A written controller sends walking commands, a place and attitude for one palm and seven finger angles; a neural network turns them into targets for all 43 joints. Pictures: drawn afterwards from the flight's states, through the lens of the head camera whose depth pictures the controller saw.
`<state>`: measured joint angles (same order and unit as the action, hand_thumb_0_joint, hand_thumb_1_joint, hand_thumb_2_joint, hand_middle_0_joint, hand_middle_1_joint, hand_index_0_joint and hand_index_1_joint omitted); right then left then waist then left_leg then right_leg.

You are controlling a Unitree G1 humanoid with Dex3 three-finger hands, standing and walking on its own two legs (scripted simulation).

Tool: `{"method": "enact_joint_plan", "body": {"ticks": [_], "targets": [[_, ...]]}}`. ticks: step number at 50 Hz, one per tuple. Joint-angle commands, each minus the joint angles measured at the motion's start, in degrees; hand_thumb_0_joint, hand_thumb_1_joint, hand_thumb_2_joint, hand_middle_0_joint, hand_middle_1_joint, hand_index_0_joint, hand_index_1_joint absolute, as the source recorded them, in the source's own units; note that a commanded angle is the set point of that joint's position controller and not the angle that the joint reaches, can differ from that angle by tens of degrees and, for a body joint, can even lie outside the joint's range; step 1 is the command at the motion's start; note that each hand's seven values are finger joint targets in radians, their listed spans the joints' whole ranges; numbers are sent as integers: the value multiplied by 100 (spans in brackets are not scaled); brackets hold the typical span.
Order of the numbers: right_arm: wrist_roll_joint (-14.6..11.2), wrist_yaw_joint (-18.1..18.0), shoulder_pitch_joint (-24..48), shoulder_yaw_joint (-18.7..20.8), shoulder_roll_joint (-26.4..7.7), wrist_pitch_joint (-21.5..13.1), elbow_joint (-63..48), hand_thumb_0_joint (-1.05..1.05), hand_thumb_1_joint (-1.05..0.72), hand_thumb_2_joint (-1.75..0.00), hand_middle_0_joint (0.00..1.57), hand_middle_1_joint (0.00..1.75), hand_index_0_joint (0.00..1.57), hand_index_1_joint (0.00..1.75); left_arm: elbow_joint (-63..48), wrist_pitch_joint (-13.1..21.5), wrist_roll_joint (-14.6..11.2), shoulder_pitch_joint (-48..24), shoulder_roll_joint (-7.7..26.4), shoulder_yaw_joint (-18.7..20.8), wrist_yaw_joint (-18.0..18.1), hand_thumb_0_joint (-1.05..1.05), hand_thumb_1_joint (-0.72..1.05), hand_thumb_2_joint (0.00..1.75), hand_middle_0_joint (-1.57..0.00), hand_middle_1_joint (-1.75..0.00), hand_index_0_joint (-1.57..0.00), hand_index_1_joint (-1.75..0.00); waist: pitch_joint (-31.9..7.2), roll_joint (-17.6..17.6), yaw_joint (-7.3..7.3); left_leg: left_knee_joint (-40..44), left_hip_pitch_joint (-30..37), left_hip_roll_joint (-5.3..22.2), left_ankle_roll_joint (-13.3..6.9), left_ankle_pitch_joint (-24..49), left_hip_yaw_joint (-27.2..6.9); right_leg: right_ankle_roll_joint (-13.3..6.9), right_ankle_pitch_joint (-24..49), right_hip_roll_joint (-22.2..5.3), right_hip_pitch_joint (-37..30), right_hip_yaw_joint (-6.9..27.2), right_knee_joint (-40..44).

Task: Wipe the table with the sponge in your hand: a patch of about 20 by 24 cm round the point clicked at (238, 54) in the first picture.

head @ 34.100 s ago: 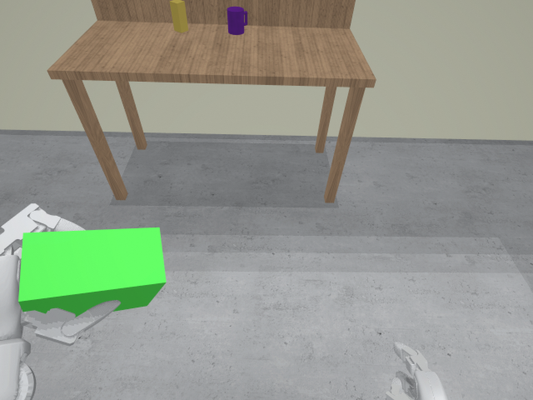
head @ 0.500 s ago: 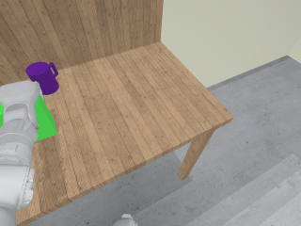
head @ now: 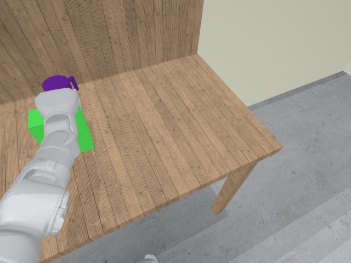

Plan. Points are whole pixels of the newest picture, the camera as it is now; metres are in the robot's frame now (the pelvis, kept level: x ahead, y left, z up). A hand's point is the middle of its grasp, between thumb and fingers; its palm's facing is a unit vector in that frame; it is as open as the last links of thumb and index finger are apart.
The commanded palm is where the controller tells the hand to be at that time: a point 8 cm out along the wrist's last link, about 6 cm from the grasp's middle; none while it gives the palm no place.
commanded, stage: slide across to the middle lane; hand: left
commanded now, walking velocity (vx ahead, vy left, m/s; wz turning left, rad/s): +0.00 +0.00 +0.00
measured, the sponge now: (67, 136) +0.43 +0.30 +0.00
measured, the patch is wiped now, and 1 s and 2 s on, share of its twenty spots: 0.45 0.50 0.75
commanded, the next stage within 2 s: wipe back along the middle lane in 0.14 s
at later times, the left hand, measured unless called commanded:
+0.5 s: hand (81, 120) +0.44 +0.25 +0.05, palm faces -0.08 +0.03 -1.00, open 10.2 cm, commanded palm +0.41 +0.22 +0.08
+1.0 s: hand (85, 132) +0.40 +0.23 +0.05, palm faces -0.03 +0.01 -1.00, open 10.2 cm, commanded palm +0.36 +0.20 +0.08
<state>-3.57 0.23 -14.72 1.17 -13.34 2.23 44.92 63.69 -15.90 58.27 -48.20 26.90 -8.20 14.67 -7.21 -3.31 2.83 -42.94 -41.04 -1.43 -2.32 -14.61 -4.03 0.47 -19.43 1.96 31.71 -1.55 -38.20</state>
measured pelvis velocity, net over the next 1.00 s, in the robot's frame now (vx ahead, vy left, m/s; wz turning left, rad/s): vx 0.03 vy -0.02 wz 0.00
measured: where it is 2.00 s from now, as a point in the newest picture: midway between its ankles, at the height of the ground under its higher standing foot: outside the picture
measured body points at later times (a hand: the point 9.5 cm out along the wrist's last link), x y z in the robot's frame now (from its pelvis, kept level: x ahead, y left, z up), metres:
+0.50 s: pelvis +0.03 -0.02 +0.01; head +0.06 -0.03 +0.46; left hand +0.44 +0.24 +0.10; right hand +0.11 -0.28 -0.13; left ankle +0.06 +0.08 -0.71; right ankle -0.01 -0.14 -0.71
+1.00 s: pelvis +0.03 -0.02 +0.01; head +0.04 -0.03 +0.46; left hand +0.40 +0.23 +0.10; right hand +0.19 -0.26 -0.10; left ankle +0.06 +0.08 -0.71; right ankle -0.01 -0.14 -0.71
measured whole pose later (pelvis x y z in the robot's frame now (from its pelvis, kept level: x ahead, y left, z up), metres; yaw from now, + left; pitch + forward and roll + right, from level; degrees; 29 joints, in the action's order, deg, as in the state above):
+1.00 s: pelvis +0.03 -0.02 +0.01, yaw +0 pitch +8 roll -2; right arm -5.1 0.9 -8.3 0.6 -13.8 9.9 40.1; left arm 42.9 -24.8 56.8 -28.6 18.2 -13.1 16.1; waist -8.2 -4.0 -0.8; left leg -37.4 -29.3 -1.0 -1.4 -15.7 -3.3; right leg -0.4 -20.0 2.1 20.4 -0.6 -32.8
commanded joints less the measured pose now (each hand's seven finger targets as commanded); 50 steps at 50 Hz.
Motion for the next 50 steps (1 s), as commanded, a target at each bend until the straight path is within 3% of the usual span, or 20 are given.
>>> {"method": "enact_joint_plan", "body": {"ticks": [1,6,8,11,12,17,20,25,28,29,31,32,35,36,41,42,43,46,48,50], "targets": [[42,-13,-193,307,-965,-52,-485,0,-90,-90,20,30,20,30,-816,67,-8,-2176,469,217,165,0,10,130,-120,-160,-120,-160,-1792,-107,233,674,2606,232,112,514,-390,-368,806,254,589,-185,508],[51,50,-103,296,-914,46,-547,0,-90,-90,20,30,20,30,-865,-74,-31,-2082,172,64,238,0,10,130,-120,-160,-120,-160,-1822,-184,215,607,2626,213,110,990,-250,-368,1085,249,397,-197,535],[43,52,-70,285,-908,88,-560,0,-90,-90,20,30,20,30,-822,-131,-64,-2062,136,47,251,0,10,130,-120,-160,-120,-160,-1763,64,250,599,2486,201,61,916,-175,-337,1147,236,254,-165,618],[30,39,-29,300,-889,107,-523,0,-90,-90,20,30,20,30,-892,-149,-144,-2130,-46,-63,260,0,10,130,-120,-160,-120,-160,-1801,99,289,579,2520,193,42,1018,-134,-325,1288,215,132,-142,641],[23,36,-30,291,-895,121,-496,0,-90,-90,20,30,20,30,-830,-164,-148,-2076,133,85,261,0,10,130,-120,-160,-120,-160,-1816,104,257,560,2481,182,21,1078,-91,-319,1414,205,31,-101,680],[0,31,51,259,-894,222,-548,0,-90,-90,20,30,20,30,-773,-167,-150,-1443,168,110,142,0,10,130,-120,-160,-120,-160,-1825,253,135,540,2232,122,-13,1234,68,-300,1869,160,-451,-17,700],[-29,50,167,266,-869,279,-643,0,-90,-90,20,30,20,30,-911,-134,-229,-809,75,161,80,0,10,130,-120,-160,-120,-160,-1893,378,17,540,2185,79,-24,1457,127,-299,2296,137,-811,16,694],[-85,57,403,250,-855,361,-793,0,-90,-90,20,30,20,30,-1317,-194,-306,-136,-46,109,30,0,10,130,-120,-160,-120,-160,-1585,383,-91,624,2118,41,-35,1512,195,-308,2549,104,-1011,45,766],[-99,40,493,228,-862,427,-826,0,-90,-90,20,30,20,30,-1289,-342,-317,98,-234,-77,19,0,10,130,-120,-160,-120,-160,-1202,529,-51,718,2054,49,-33,1239,216,-298,2216,110,-868,15,877],[-117,33,539,213,-877,449,-819,0,-90,-90,20,30,20,30,-1246,-399,-284,138,-97,11,25,0,10,130,-120,-160,-120,-160,-1160,599,-97,752,2018,48,-22,1157,193,-306,2129,101,-872,31,896],[-99,36,578,237,-862,453,-875,0,-90,-90,20,30,20,30,-1461,-434,-363,262,-338,-123,20,0,10,130,-120,-160,-120,-160,-1251,433,-125,754,2183,51,-20,1304,207,-331,2186,120,-917,-16,851],[-108,36,598,239,-873,473,-875,0,-90,-90,20,30,20,30,-1506,-462,-339,326,-149,40,26,0,10,130,-120,-160,-120,-160,-1378,511,-175,730,2224,54,-16,1403,194,-338,2329,110,-999,0,838],[-129,31,750,231,-851,512,-957,0,-90,-90,20,30,20,30,-1715,-566,-381,457,-311,-69,-23,0,10,130,-120,-160,-120,-160,-1314,573,-161,786,2258,42,-6,1422,184,-334,2365,100,-1089,-14,860],[-129,22,780,220,-866,532,-997,0,-90,-90,20,30,20,30,-1793,-602,-391,620,-201,6,-23,0,10,130,-120,-160,-120,-160,-1279,467,-235,811,2274,37,0,1376,165,-346,2229,108,-1065,-19,879],[-137,6,939,201,-819,565,-1096,0,-90,-90,20,30,20,30,-2126,-755,-372,601,-539,-291,-79,0,10,130,-120,-160,-120,-160,-1157,392,-212,894,2474,52,16,1301,108,-373,1895,144,-921,-78,925],[-142,1,966,186,-823,575,-1086,0,-90,-90,20,30,20,30,-2091,-787,-334,605,-441,-223,-71,0,10,130,-120,-160,-120,-160,-1173,398,-232,897,2490,48,26,1287,85,-388,1853,144,-906,-81,927],[-129,5,984,182,-804,573,-1106,0,-90,-90,20,30,20,30,-2138,-807,-345,562,-637,-383,-77,0,10,130,-120,-160,-120,-160,-1139,379,-186,893,2520,57,22,1282,118,-386,1856,146,-879,-93,922],[-117,30,1044,191,-803,585,-1175,0,-90,-90,20,30,20,30,-2338,-836,-373,963,-613,-278,-78,0,10,130,-120,-160,-120,-160,-1266,368,-316,880,2592,59,43,1471,72,-418,1950,163,-1002,-118,851],[-124,50,1119,175,-781,589,-1211,0,-90,-90,20,30,20,30,-2522,-891,-397,1032,-850,-475,-90,0,10,130,-120,-160,-120,-160,-1271,460,-283,868,2613,60,34,1480,101,-407,2042,161,-1015,-119,860],[-155,68,1229,166,-773,594,-1266,0,-90,-90,20,30,20,30,-2650,-962,-413,1164,-823,-424,-103,0,10,130,-120,-160,-120,-160,-1220,556,-324,910,2574,57,52,1469,43,-414,1996,156,-1074,-141,849]]}}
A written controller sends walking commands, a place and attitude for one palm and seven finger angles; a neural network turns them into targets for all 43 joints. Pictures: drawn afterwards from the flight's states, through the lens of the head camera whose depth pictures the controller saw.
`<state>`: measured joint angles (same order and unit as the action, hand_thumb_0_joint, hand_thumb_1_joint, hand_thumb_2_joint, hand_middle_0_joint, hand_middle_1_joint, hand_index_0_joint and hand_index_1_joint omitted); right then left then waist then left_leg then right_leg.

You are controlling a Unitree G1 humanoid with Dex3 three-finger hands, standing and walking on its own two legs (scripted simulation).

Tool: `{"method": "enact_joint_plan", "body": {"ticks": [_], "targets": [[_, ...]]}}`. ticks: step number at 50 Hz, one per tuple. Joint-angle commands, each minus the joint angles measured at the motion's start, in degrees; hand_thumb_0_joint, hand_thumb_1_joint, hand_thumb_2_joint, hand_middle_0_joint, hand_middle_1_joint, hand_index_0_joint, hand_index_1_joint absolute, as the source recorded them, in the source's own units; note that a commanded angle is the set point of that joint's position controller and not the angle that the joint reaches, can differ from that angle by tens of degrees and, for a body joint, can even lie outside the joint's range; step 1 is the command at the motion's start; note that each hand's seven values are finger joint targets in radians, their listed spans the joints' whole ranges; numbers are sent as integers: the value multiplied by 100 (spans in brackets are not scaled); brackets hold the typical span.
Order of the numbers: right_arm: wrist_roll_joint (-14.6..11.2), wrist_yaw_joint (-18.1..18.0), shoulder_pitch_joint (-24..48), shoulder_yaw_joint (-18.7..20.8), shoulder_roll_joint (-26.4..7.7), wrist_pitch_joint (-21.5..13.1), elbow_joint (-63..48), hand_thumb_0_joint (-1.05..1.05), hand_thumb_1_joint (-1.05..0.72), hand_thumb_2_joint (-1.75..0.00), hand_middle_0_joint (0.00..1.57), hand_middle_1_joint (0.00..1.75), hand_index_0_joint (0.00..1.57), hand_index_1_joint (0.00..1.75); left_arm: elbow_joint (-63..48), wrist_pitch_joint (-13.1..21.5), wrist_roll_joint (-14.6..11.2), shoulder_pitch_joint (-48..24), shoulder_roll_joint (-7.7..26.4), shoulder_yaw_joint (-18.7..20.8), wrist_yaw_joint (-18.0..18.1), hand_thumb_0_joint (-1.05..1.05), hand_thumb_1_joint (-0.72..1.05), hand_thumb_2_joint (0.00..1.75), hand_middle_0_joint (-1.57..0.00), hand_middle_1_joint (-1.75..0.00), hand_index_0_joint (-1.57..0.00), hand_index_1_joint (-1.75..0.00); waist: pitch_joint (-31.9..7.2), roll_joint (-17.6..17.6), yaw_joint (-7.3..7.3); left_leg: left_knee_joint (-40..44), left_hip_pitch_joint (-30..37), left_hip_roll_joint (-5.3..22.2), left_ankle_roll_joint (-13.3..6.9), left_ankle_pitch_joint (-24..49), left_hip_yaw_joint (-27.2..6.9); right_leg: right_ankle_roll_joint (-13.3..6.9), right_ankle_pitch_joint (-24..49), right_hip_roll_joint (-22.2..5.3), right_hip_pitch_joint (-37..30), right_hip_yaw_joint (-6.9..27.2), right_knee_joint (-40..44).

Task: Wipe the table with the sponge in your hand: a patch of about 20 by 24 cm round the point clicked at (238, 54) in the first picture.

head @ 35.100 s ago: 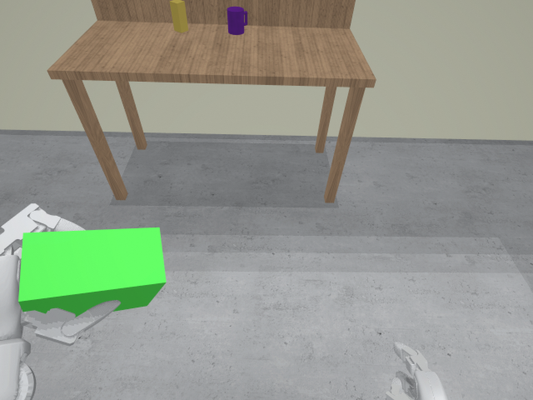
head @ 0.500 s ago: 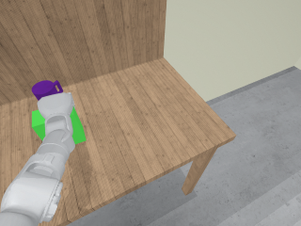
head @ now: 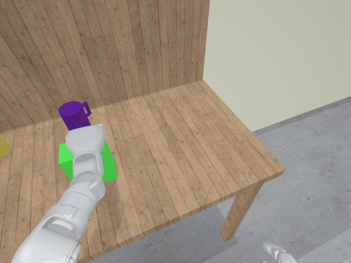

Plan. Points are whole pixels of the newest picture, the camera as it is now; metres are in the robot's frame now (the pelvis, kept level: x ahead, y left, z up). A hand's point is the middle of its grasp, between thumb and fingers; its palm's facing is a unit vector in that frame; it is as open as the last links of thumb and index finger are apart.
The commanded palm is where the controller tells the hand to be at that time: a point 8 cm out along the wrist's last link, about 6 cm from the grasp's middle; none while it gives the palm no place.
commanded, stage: wipe back along the middle lane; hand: left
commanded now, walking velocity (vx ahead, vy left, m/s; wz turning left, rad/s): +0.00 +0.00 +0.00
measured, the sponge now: (92, 166) +0.36 +0.26 -0.02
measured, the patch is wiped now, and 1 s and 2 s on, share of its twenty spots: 0.50 0.75 0.90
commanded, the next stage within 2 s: slide across to the third lane in 0.96 s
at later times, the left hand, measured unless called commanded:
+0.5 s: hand (97, 169) +0.32 +0.22 +0.04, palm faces -0.01 +0.01 -1.00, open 10.2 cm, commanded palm +0.27 +0.19 +0.06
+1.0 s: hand (102, 185) +0.28 +0.19 +0.04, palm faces +0.01 -0.04 -1.00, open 10.2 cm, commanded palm +0.23 +0.18 +0.07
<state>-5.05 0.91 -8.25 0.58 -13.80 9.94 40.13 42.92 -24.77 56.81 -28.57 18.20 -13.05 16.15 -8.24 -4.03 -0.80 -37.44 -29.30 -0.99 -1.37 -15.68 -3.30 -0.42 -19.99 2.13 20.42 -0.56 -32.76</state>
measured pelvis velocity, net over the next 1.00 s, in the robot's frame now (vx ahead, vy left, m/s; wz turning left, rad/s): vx -0.01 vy -0.03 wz -0.01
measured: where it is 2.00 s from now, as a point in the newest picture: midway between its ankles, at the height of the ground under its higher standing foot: outside the picture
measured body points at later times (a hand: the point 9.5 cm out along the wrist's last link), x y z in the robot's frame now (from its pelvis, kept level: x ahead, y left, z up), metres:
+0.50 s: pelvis -0.01 -0.01 +0.00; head -0.02 -0.03 +0.45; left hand +0.32 +0.22 +0.09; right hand +0.18 -0.23 -0.10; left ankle +0.03 +0.10 -0.73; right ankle -0.04 -0.12 -0.73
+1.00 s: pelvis -0.01 -0.03 +0.00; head -0.05 -0.06 +0.45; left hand +0.27 +0.19 +0.09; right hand +0.20 -0.25 -0.09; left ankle +0.03 +0.10 -0.73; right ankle -0.04 -0.12 -0.73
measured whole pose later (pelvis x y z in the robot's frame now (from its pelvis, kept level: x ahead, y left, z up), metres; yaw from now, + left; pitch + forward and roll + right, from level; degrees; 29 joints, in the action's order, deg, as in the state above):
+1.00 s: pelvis -0.01 -0.03 +0.00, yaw -1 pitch +1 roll -1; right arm -5.8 1.9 -3.9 -0.2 -14.6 9.9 38.5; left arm 16.4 -30.3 57.0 -5.8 16.1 -17.8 13.1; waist -7.2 -5.3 -3.5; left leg -35.3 -21.1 0.1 0.4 -15.2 -2.7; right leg -2.3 -20.7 3.1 14.3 0.2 -34.0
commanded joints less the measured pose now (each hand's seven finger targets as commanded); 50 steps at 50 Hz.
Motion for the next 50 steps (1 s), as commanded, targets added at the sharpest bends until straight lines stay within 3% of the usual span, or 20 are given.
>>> {"method": "enact_joint_plan", "body": {"ticks": [1,10,14,15,17,20,21,25,27,30,31,34,35,39,40,41,45,46,49,50], "targets": [[8,-5,591,224,-727,-174,-789,0,-90,-90,20,30,20,30,-670,-97,-302,-789,-11,3,-238,0,10,130,-120,-160,-120,-160,-1022,569,49,364,1422,15,-55,1492,-7,-319,1953,155,109,-235,335],[-14,51,896,197,-710,-189,-896,0,-90,-90,20,30,20,30,-1236,-340,-384,127,-6,98,-272,0,10,130,-120,-160,-120,-160,-1003,646,-173,420,1447,-1,-29,1515,-16,-351,2033,162,-122,-212,325],[-38,57,1003,152,-675,-190,-945,0,-90,-90,20,30,20,30,-1481,-465,-383,118,-268,-233,-321,0,10,130,-120,-160,-120,-160,-764,655,-114,487,1427,-4,-48,1235,-4,-342,1691,174,-9,-233,368],[-34,56,1034,173,-705,-194,-938,0,-90,-90,20,30,20,30,-1504,-493,-352,261,-17,6,-322,0,10,130,-120,-160,-120,-160,-773,645,-197,497,1417,-3,-39,1245,-21,-363,1709,180,-75,-201,366],[-56,55,1092,142,-659,-202,-995,0,-90,-90,20,30,20,30,-1652,-509,-399,283,-276,-253,-357,0,10,130,-120,-160,-120,-160,-740,689,-157,506,1425,-22,-54,1157,-8,-344,1595,178,-65,-229,377],[-55,36,1156,152,-690,-202,-939,0,-90,-90,20,30,20,30,-1637,-557,-297,191,-115,-170,-390,0,10,130,-120,-160,-120,-160,-592,610,-164,553,1423,4,-37,989,-29,-372,1400,178,41,-172,403],[-58,40,1142,131,-646,-225,-1005,0,-90,-90,20,30,20,30,-1772,-529,-353,162,-378,-406,-402,0,10,130,-120,-160,-120,-160,-628,522,-130,549,1455,-8,-55,990,-4,-363,1354,182,35,-212,365],[-45,88,1219,162,-666,-243,-999,0,-90,-90,20,30,20,30,-1835,-478,-331,597,-280,-269,-392,0,10,130,-120,-160,-120,-160,-745,635,-251,493,1466,-15,-39,1088,8,-390,1561,180,-85,-156,333],[-63,103,1282,141,-623,-254,-1057,0,-90,-90,20,30,20,30,-1976,-439,-423,689,-495,-483,-396,0,10,130,-120,-160,-120,-160,-626,814,-190,480,1425,-26,-66,1009,34,-347,1537,171,-72,-153,371],[-51,85,1359,144,-659,-243,-1032,0,-90,-90,20,30,20,30,-2084,-499,-425,902,-222,-221,-373,0,10,130,-120,-160,-120,-160,-593,783,-281,500,1374,-53,-62,994,72,-353,1659,156,-182,-50,411],[-65,83,1379,124,-625,-236,-1049,0,-90,-90,20,30,20,30,-2162,-504,-437,823,-375,-370,-370,0,10,130,-120,-160,-120,-160,-497,743,-211,501,1378,-49,-63,963,94,-341,1602,148,-143,-69,396],[-78,91,1440,111,-613,-252,-1054,0,-90,-90,20,30,20,30,-2252,-565,-412,928,-439,-500,-420,0,10,130,-120,-160,-120,-160,-497,791,-233,498,1422,-69,-85,948,111,-332,1598,138,-159,-44,443],[-60,90,1439,140,-656,-250,-1024,0,-90,-90,20,30,20,30,-2272,-578,-349,1017,-168,-247,-426,0,10,130,-120,-160,-120,-160,-541,797,-292,493,1416,-76,-76,991,101,-360,1711,146,-233,19,431],[-76,105,1547,100,-598,-255,-1118,0,-90,-90,20,30,20,30,-2537,-589,-374,1336,-434,-552,-512,0,10,130,-120,-160,-120,-160,-414,926,-271,477,1408,-104,-102,1005,145,-322,1802,119,-273,43,458],[-64,100,1562,126,-644,-260,-1090,0,-90,-90,20,30,20,30,-2564,-596,-356,1415,-161,-272,-511,0,10,130,-120,-160,-120,-160,-472,902,-341,509,1396,-94,-84,992,123,-346,1814,127,-332,87,451],[-70,87,1572,93,-604,-267,-1140,0,-90,-90,20,30,20,30,-2683,-575,-410,1362,-355,-460,-527,0,10,130,-120,-160,-120,-160,-413,889,-274,490,1386,-115,-108,981,165,-321,1841,117,-339,86,447],[-57,98,1653,120,-636,-278,-1124,0,-90,-90,20,30,20,30,-2851,-581,-340,1831,-83,-201,-541,0,10,130,-120,-160,-120,-160,-467,834,-391,468,1430,-134,-79,1139,163,-348,2133,115,-465,197,436],[-59,107,1642,108,-582,-287,-1187,0,-90,-90,20,30,20,30,-2989,-564,-370,1959,-338,-435,-553,0,10,130,-120,-160,-120,-160,-496,885,-345,460,1436,-145,-102,1155,208,-314,2163,100,-520,158,419],[-69,92,1712,85,-599,-289,-1163,0,-90,-90,20,30,20,30,-3100,-610,-354,1930,-153,-325,-566,0,10,130,-120,-160,-120,-160,-292,953,-332,490,1419,-142,-103,1057,209,-297,2066,109,-426,224,514],[-48,66,1701,110,-653,-292,-1107,0,-90,-90,20,30,20,30,-3097,-623,-275,1800,109,-86,-557,0,10,130,-120,-160,-120,-160,-284,856,-353,502,1420,-141,-83,1026,184,-339,2047,134,-391,308,500]]}}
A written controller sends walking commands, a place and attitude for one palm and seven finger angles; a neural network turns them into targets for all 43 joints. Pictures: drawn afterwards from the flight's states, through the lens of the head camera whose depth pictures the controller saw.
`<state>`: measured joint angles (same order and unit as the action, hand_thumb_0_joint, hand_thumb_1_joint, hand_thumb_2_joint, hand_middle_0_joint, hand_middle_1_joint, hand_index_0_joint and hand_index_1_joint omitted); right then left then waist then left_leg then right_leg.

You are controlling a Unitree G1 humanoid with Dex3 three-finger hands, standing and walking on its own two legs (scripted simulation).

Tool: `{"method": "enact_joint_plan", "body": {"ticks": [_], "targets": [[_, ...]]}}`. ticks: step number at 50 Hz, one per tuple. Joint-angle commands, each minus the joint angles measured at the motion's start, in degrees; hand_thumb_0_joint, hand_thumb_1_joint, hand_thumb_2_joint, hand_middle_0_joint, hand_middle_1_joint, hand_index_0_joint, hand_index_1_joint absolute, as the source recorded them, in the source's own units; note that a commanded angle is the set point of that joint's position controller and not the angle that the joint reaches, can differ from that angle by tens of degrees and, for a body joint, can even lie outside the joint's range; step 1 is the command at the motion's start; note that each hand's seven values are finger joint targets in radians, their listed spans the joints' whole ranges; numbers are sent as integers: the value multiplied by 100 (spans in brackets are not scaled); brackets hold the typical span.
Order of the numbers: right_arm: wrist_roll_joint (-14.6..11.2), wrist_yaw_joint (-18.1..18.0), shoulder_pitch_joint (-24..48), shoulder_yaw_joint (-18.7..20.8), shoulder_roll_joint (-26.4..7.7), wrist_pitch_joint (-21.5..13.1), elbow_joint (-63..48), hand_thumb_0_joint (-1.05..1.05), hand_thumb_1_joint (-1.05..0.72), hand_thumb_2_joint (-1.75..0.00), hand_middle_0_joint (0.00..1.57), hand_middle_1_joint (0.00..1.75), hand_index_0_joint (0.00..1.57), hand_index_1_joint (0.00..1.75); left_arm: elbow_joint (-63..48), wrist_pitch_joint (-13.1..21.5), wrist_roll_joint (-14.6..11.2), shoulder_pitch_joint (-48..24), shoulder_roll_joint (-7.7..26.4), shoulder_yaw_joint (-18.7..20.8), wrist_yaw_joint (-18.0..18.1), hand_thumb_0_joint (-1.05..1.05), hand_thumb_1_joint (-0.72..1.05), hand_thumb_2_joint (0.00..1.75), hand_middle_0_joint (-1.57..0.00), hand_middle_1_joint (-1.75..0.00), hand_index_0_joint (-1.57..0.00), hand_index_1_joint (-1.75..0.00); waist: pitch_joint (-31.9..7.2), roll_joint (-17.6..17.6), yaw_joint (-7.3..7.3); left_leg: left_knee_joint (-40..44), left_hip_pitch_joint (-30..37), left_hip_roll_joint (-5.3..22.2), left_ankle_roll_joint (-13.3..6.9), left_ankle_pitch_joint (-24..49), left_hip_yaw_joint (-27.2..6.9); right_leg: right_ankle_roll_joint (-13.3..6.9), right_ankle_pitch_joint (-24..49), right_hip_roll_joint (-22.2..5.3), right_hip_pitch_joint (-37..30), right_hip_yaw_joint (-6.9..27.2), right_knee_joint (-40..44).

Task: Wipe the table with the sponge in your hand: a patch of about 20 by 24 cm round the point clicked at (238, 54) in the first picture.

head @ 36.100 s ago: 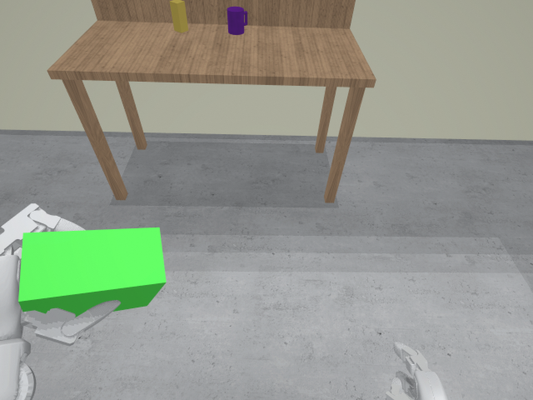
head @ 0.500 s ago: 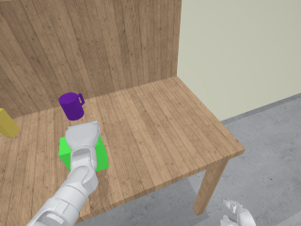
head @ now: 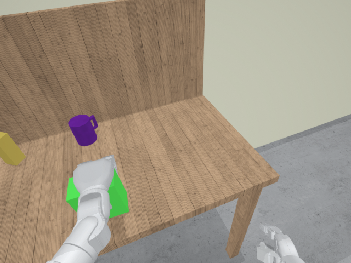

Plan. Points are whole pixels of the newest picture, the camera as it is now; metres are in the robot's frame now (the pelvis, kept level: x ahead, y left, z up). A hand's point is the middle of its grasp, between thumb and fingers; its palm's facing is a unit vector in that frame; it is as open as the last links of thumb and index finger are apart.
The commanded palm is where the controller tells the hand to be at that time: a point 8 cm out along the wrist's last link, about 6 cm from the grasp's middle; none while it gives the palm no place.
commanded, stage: slide across to the third lane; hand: left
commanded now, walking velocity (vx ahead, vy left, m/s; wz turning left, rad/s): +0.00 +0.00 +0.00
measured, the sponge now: (103, 200) +0.28 +0.24 -0.02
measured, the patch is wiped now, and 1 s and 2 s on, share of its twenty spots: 0.75 0.90 0.90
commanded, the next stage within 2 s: wipe forward along the third lane in 1.70 s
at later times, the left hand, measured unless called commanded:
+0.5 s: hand (109, 190) +0.28 +0.21 +0.03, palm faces -0.02 -0.01 -1.00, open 10.2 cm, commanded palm +0.26 +0.16 +0.08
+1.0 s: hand (123, 183) +0.30 +0.17 +0.03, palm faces -0.01 +0.01 -1.00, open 10.2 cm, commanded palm +0.27 +0.13 +0.08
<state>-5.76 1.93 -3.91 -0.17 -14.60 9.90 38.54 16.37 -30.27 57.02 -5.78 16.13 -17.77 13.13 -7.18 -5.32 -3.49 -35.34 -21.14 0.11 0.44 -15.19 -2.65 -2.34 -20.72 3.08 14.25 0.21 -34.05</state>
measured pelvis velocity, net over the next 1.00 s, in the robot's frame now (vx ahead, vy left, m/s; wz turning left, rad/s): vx -0.04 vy -0.01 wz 0.04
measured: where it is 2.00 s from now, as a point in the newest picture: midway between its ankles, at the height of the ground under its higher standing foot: outside the picture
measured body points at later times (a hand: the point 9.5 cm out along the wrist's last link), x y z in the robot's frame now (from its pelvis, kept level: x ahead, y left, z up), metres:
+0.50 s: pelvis -0.02 +0.00 +0.00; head -0.05 -0.04 +0.44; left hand +0.28 +0.20 +0.09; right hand +0.21 -0.20 -0.10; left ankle +0.04 +0.13 -0.73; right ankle -0.03 -0.10 -0.73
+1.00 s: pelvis -0.04 -0.01 -0.01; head -0.08 -0.05 +0.44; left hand +0.30 +0.17 +0.09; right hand +0.16 -0.22 -0.12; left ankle +0.04 +0.13 -0.73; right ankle -0.03 -0.10 -0.73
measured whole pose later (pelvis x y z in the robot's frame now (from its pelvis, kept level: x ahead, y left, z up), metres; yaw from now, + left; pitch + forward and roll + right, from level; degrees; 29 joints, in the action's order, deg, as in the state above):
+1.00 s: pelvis -0.04 -0.01 -0.01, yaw +3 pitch +1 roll +0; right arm -5.4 3.1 -5.4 1.1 -13.1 5.7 43.3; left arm 44.2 -31.0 53.1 -28.8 7.8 -25.5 18.4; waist -7.1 -5.0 -3.2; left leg -38.8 -27.3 -1.0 1.1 -12.5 -5.1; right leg -3.0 -20.8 2.3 21.0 -2.6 -40.9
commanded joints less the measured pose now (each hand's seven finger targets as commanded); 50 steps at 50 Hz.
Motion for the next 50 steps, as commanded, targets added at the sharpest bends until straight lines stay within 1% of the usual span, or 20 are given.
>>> {"method": "enact_joint_plan", "body": {"ticks": [1,4,5,6,10,12,15,17,20,23,30,31,35,37,40,41,44,45,47,50], "targets": [[10,-46,1268,167,-515,-301,-997,0,-90,-90,20,30,20,30,-465,-74,-323,-430,73,189,-255,0,10,130,-120,-160,-120,-160,-299,972,-48,308,572,-258,-277,925,149,-123,2008,26,248,157,620],[14,-97,1315,156,-525,-322,-949,0,-90,-90,20,30,20,30,-478,-98,-265,-621,234,289,-261,0,10,130,-120,-160,-120,-160,-377,973,-66,306,626,-273,-277,914,147,-118,1964,12,253,217,681],[37,-107,1353,181,-544,-329,-958,0,-90,-90,20,30,20,30,-636,-100,-185,-857,287,277,-280,0,10,130,-120,-160,-120,-160,-403,738,-74,341,694,-268,-266,896,107,-166,1882,21,298,266,681],[19,-96,1337,180,-481,-353,-1011,0,-90,-90,20,30,20,30,-728,-75,-215,-989,-34,-25,-286,0,10,130,-120,-160,-120,-160,-396,711,9,340,745,-261,-288,866,121,-153,1730,23,354,173,653],[43,-66,1326,209,-474,-472,-973,0,-90,-90,20,30,20,30,-818,94,-155,-1397,-64,-135,-294,0,10,130,-120,-160,-120,-160,-636,689,-11,343,915,-231,-290,859,35,-198,1560,60,430,119,619],[35,-38,1320,207,-422,-553,-993,0,-90,-90,20,30,20,30,-836,235,-288,-1349,-274,-262,-249,0,10,130,-120,-160,-120,-160,-716,836,7,302,961,-226,-312,949,45,-163,1699,43,384,30,586],[43,-22,1338,218,-442,-579,-914,0,-90,-90,20,30,20,30,-696,275,-276,-1615,-355,-334,-162,0,10,130,-120,-160,-120,-160,-553,865,38,381,911,-186,-274,752,12,-167,1406,59,559,40,630],[23,5,1311,218,-404,-621,-856,0,-90,-90,20,30,20,30,-486,322,-267,-1944,-676,-624,-85,0,10,130,-120,-160,-120,-160,-445,880,115,376,922,-170,-274,625,-12,-162,1190,65,748,-81,590],[36,25,1306,251,-437,-672,-795,0,-90,-90,20,30,20,30,-294,342,-331,-2097,-569,-463,27,0,10,130,-120,-160,-120,-160,-649,915,27,346,914,-192,-264,614,2,-173,1236,55,681,-43,563],[13,47,1290,226,-397,-689,-753,0,-90,-90,20,30,20,30,-55,346,-407,-2401,-939,-746,111,0,10,130,-120,-160,-120,-160,-590,1057,141,310,833,-197,-265,488,-10,-136,1091,30,796,-120,520],[17,89,1198,243,-403,-734,-605,0,-90,-90,20,30,20,30,554,371,-430,-3206,-1109,-856,217,0,10,130,-120,-160,-120,-160,-676,1049,185,255,710,-236,-258,208,-69,-145,837,14,983,-158,431],[0,104,1171,236,-349,-750,-637,0,-90,-90,20,30,20,30,599,389,-485,-3317,-1318,-988,236,0,10,130,-120,-160,-120,-160,-671,1069,239,227,696,-240,-274,159,-70,-126,757,-2,1020,-202,399],[20,133,1148,264,-389,-733,-565,0,-90,-90,20,30,20,30,937,387,-537,-3426,-1191,-851,312,0,10,130,-120,-160,-120,-160,-677,1145,194,197,559,-257,-256,37,-67,-121,631,-14,1060,-143,443],[2,136,1108,244,-339,-734,-544,0,-90,-90,20,30,20,30,1086,383,-575,-3776,-1357,-935,386,0,10,130,-120,-160,-120,-160,-671,1186,284,164,540,-271,-269,-23,-50,-96,560,-23,1128,-183,421],[35,153,1108,273,-375,-709,-481,0,-90,-90,20,30,20,30,1372,309,-550,-3805,-1205,-737,480,0,10,130,-120,-160,-120,-160,-706,1005,176,205,442,-262,-218,-103,-46,-138,456,-7,1135,-166,387],[15,172,1116,256,-324,-703,-541,0,-90,-90,20,30,20,30,1412,289,-584,-3835,-1399,-858,500,0,10,130,-120,-160,-120,-160,-719,963,205,191,415,-275,-226,-138,-30,-128,366,-23,1144,-206,343],[15,158,1079,257,-330,-694,-477,0,-90,-90,20,30,20,30,1724,248,-597,-4231,-1384,-817,580,0,10,130,-120,-160,-120,-160,-568,957,281,184,320,-301,-231,-325,5,-107,94,-19,1307,-170,415],[38,132,1080,284,-363,-691,-465,0,-90,-90,20,30,20,30,1813,214,-587,-4099,-1138,-586,586,0,10,130,-120,-160,-120,-160,-631,1136,188,227,255,-281,-214,-325,-14,-112,40,0,1230,-161,441],[28,117,1033,272,-333,-692,-474,0,-90,-90,20,30,20,30,1881,226,-589,-4371,-1321,-707,616,0,10,130,-120,-160,-120,-160,-667,1065,296,174,264,-295,-221,-347,22,-92,7,-24,1296,-171,413],[39,125,1025,287,-327,-694,-505,0,-90,-90,20,30,20,30,1972,223,-562,-4211,-1299,-636,621,0,10,130,-120,-160,-120,-160,-808,962,190,187,234,-289,-215,-256,9,-132,139,-8,1210,-163,369]]}}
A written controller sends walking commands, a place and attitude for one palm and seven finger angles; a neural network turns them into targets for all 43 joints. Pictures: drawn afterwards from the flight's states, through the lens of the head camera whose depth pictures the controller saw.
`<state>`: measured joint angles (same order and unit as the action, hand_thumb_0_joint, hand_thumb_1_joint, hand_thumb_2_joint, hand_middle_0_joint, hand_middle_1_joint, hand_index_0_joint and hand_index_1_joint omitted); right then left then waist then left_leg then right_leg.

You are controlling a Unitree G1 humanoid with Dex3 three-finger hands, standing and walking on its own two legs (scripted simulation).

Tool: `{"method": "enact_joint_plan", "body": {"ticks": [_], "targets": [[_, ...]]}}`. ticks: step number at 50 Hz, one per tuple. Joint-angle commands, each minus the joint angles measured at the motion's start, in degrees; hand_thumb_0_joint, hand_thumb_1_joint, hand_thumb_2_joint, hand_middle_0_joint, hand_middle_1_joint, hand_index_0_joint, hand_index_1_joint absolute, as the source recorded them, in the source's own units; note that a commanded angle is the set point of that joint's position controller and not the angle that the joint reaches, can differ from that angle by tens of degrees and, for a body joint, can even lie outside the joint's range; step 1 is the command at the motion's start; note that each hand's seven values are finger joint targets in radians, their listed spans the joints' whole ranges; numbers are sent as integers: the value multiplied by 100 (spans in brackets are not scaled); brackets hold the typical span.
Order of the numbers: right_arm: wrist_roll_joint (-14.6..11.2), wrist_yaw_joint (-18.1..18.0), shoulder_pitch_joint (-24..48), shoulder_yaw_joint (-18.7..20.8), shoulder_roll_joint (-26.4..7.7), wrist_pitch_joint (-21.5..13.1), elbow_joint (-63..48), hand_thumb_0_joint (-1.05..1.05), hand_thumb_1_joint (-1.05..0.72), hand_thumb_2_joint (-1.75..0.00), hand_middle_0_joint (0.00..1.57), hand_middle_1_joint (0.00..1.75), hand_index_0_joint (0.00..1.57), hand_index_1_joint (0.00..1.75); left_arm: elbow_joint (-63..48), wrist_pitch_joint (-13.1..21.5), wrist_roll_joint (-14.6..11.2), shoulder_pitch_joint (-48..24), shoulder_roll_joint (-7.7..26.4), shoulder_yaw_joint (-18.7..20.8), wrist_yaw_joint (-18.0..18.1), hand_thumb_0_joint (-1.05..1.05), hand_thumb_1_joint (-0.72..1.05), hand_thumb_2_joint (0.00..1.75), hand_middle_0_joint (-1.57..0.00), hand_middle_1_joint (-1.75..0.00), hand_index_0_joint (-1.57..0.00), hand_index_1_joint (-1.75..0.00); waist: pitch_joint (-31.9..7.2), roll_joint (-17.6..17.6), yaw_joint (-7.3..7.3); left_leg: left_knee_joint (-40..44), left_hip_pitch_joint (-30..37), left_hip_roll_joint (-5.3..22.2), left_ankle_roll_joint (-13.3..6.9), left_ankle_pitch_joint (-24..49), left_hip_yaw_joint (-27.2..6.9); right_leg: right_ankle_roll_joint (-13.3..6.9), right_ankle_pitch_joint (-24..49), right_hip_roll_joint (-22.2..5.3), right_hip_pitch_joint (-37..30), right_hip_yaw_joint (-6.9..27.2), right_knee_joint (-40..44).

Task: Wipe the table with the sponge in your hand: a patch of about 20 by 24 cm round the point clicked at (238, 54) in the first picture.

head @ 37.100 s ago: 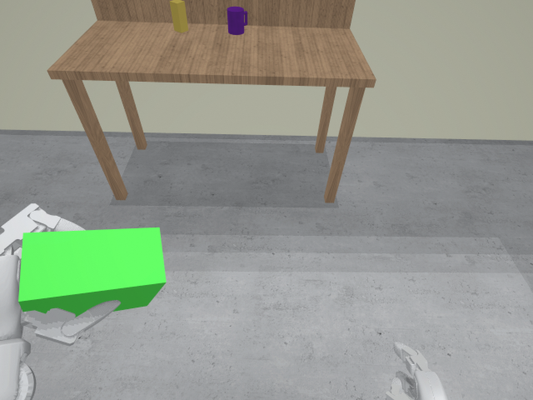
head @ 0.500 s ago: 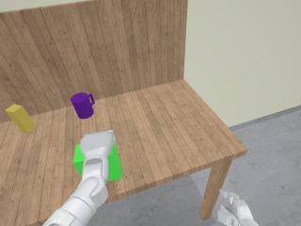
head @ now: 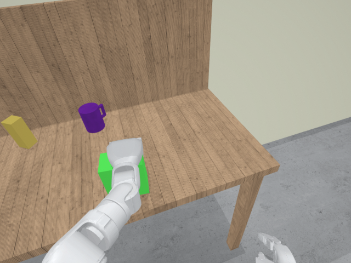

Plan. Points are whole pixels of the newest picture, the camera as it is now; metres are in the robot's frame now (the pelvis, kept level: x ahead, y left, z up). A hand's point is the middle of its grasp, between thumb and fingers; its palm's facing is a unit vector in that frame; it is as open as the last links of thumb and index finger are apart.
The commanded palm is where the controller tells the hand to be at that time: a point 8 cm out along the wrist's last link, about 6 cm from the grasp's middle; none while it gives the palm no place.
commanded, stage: slide across to the third lane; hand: left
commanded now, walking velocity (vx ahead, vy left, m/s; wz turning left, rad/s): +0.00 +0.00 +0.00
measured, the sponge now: (127, 178) +0.35 +0.18 -0.01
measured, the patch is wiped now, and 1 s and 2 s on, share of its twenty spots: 0.90 0.90 0.95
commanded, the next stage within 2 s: wipe forward along the third lane in 0.70 s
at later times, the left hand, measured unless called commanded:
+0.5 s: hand (130, 164) +0.36 +0.17 +0.04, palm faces -0.01 +0.00 -1.00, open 10.2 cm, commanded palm +0.32 +0.13 +0.09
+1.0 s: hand (130, 162) +0.36 +0.17 +0.04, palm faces -0.04 -0.02 -1.00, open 10.2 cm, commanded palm +0.34 +0.15 +0.08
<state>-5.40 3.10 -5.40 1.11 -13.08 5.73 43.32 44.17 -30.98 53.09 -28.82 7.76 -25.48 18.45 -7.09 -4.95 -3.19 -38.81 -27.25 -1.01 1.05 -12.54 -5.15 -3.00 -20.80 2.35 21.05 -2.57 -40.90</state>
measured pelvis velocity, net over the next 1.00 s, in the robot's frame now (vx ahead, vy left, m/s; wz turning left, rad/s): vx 0.01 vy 0.00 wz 0.00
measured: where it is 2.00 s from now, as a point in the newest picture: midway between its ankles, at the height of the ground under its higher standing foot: outside the picture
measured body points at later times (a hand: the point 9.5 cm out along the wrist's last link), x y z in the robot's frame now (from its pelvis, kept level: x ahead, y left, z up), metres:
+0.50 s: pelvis +0.00 -0.01 +0.00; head -0.04 -0.04 +0.45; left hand +0.35 +0.16 +0.10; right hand +0.19 -0.23 -0.11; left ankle +0.09 +0.13 -0.71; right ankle +0.01 -0.09 -0.72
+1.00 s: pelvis +0.01 +0.00 +0.00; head -0.03 -0.03 +0.45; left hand +0.36 +0.17 +0.10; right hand +0.21 -0.22 -0.09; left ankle +0.09 +0.13 -0.72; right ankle +0.01 -0.09 -0.72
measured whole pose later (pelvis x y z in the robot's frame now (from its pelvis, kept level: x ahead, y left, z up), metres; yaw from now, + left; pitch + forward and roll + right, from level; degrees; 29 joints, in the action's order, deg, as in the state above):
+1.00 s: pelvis +0.01 +0.00 +0.00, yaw +0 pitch +2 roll -1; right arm -5.0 1.2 -4.3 0.4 -12.7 7.3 42.5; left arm 45.1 -31.0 54.8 -28.9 6.7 -22.8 16.4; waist -8.3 -4.2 -3.3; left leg -37.9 -27.0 -0.6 1.1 -12.9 -5.1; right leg -3.0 -20.5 2.8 20.4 -2.4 -39.0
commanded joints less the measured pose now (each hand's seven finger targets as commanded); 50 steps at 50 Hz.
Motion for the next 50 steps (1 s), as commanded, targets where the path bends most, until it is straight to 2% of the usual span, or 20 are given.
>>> {"method": "enact_joint_plan", "body": {"ticks": [1,4,10,13,15,19,20,23,25,29,30,33,35,36,39,40,42,45,47,50], "targets": [[8,8,1111,166,-483,-280,-990,0,-90,-90,20,30,20,30,-799,312,-195,-1895,-531,65,100,0,10,130,-120,-160,-120,-160,-836,1046,213,493,861,-186,-295,-513,266,-37,143,51,511,110,1054],[8,-7,1106,169,-485,-270,-951,0,-90,-90,20,30,20,30,-641,305,-178,-1978,-513,73,140,0,10,130,-120,-160,-120,-160,-719,928,247,461,798,-192,-287,-597,308,-30,-18,35,640,176,1118],[7,-52,1108,173,-499,-286,-943,0,-90,-90,20,30,20,30,-608,317,-275,-1872,-341,254,133,0,10,130,-120,-160,-120,-160,-726,1130,190,477,756,-180,-296,-521,312,-8,30,28,551,219,1217],[2,-71,1062,156,-507,-293,-912,0,-90,-90,20,30,20,30,-560,329,-240,-1969,-327,227,133,0,10,130,-120,-160,-120,-160,-627,1101,255,444,746,-192,-296,-570,349,8,-78,8,633,244,1234],[22,-58,1063,172,-499,-303,-939,0,-90,-90,20,30,20,30,-621,321,-208,-1855,-278,286,115,0,10,130,-120,-160,-120,-160,-745,965,166,464,784,-184,-296,-440,317,-26,191,25,527,221,1187],[22,-86,1060,151,-505,-277,-950,0,-90,-90,20,30,20,30,-639,341,-229,-1827,-250,297,101,0,10,130,-120,-160,-120,-160,-684,1171,245,416,775,-178,-315,-409,350,18,232,-8,531,266,1253],[29,-90,1075,170,-514,-275,-971,0,-90,-90,20,30,20,30,-693,327,-222,-1687,-160,393,73,0,10,130,-120,-160,-120,-160,-785,1168,150,444,785,-174,-308,-313,334,-1,389,1,405,267,1244],[18,-93,1095,141,-497,-249,-1013,0,-90,-90,20,30,20,30,-840,321,-200,-1630,-258,255,38,0,10,130,-120,-160,-120,-160,-705,1120,212,436,824,-176,-322,-293,357,19,446,-15,425,267,1262],[29,-118,1148,150,-520,-236,-1008,0,-90,-90,20,30,20,30,-847,290,-136,-1649,-93,376,11,0,10,130,-120,-160,-120,-160,-690,1067,166,475,848,-158,-315,-267,342,-5,486,5,424,280,1280],[27,-102,1141,139,-491,-196,-1039,0,-90,-90,20,30,20,30,-914,264,-97,-1455,-224,260,-14,0,10,130,-120,-160,-120,-160,-725,1054,175,455,910,-159,-320,-172,362,-3,643,-8,375,248,1250],[36,-111,1179,148,-514,-195,-1061,0,-90,-90,20,30,20,30,-1010,257,-102,-1431,-110,354,-43,0,10,130,-120,-160,-120,-160,-823,1056,118,490,932,-148,-317,-125,347,-18,722,9,293,256,1258],[24,-115,1177,127,-503,-165,-1048,0,-90,-90,20,30,20,30,-1011,238,-88,-1463,-125,308,-47,0,10,130,-120,-160,-120,-160,-700,1062,193,468,938,-147,-321,-117,357,-2,765,-10,335,242,1254],[30,-117,1218,144,-525,-148,-1078,0,-90,-90,20,30,20,30,-1108,227,-43,-1381,-45,382,-69,0,10,130,-120,-160,-120,-160,-813,1020,125,507,985,-128,-309,-42,340,-36,847,14,260,241,1228],[31,-105,1169,135,-500,-149,-1103,0,-90,-90,20,30,20,30,-1147,236,-55,-1372,-192,260,-65,0,10,130,-120,-160,-120,-160,-841,1019,159,488,1028,-141,-330,20,346,-28,942,5,229,194,1183],[30,-104,1202,134,-513,-115,-1079,0,-90,-90,20,30,20,30,-1163,221,-23,-1422,-182,249,-76,0,10,130,-120,-160,-120,-160,-779,1048,193,488,1035,-130,-321,-26,359,-24,882,11,290,186,1206],[30,-100,1248,142,-512,-118,-1125,0,-90,-90,20,30,20,30,-1209,193,-30,-1268,-119,307,-102,0,10,130,-120,-160,-120,-160,-781,993,93,536,1011,-128,-315,-4,327,-49,898,31,242,183,1219],[27,-119,1159,124,-511,-100,-1047,0,-90,-90,20,30,20,30,-1018,195,-8,-1593,-174,273,-69,0,10,130,-120,-160,-120,-160,-671,1041,244,505,999,-133,-324,-79,341,-26,862,25,360,159,1206],[41,-177,1154,122,-544,-76,-978,0,-90,-90,20,30,20,30,-743,171,68,-1787,70,507,-53,0,10,130,-120,-160,-120,-160,-666,1059,215,539,903,-122,-295,-171,330,-41,736,35,434,190,1210],[47,-204,1054,114,-535,-83,-944,0,-90,-90,20,30,20,30,-471,199,85,-1886,-32,453,-25,0,10,130,-120,-160,-120,-160,-605,1146,295,476,825,-147,-305,-239,352,-4,636,16,535,185,1212],[84,-271,988,114,-562,-58,-863,0,-90,-90,20,30,20,30,-159,244,198,-2194,295,772,11,0,10,130,-120,-160,-120,-160,-643,1074,285,470,684,-134,-276,-324,330,-31,530,31,630,228,1175]]}}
